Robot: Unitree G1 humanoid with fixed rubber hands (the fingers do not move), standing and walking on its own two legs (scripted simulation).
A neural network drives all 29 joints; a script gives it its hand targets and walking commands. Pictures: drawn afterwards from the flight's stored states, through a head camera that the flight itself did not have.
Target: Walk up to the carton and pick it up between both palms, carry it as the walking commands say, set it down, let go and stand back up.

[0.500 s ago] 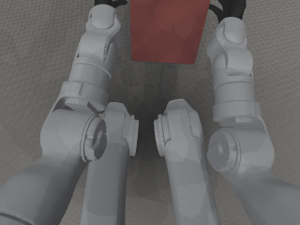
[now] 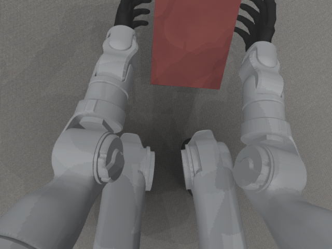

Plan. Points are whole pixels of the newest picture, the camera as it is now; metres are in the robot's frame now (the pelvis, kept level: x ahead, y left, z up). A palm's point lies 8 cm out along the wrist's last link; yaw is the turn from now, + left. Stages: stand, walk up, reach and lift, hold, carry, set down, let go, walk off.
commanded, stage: set down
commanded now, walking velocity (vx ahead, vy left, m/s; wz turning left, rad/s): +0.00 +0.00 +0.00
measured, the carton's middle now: (186, 37) +0.54 -0.07 -0.26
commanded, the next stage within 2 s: none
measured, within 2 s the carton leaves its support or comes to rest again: rests again in 1.76 s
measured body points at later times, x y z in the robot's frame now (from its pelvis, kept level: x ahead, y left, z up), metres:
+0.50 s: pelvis +0.00 +0.00 -0.01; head +0.35 +0.01 +0.28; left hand +0.54 +0.07 -0.16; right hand +0.52 -0.19 -0.15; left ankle +0.08 +0.11 -0.35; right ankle +0.11 -0.12 -0.35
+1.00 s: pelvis +0.01 +0.00 -0.01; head +0.36 +0.01 +0.27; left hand +0.55 +0.07 -0.18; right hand +0.53 -0.20 -0.16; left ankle +0.09 +0.11 -0.35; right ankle +0.11 -0.12 -0.35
